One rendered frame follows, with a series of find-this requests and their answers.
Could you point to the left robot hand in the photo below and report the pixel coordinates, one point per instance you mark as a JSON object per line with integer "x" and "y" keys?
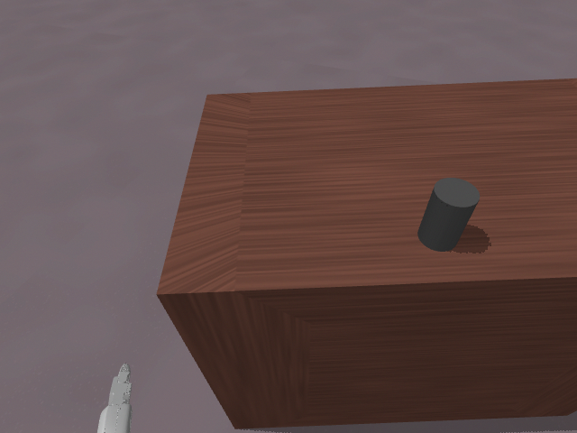
{"x": 117, "y": 416}

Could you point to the can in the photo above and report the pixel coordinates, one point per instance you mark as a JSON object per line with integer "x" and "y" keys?
{"x": 447, "y": 213}

